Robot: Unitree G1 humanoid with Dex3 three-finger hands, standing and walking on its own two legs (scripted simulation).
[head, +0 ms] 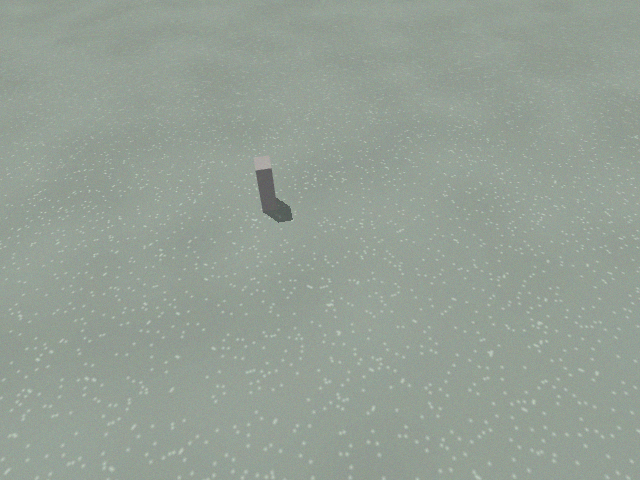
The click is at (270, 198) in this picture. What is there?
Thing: carton on end
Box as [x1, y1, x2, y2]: [254, 155, 276, 211]
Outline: 268,155 254,157 255,170 263,211 276,209 272,174
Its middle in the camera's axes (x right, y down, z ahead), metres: -0.24 -0.26 +1.76
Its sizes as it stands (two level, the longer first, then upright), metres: 0.093 0.068 0.239
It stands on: the floor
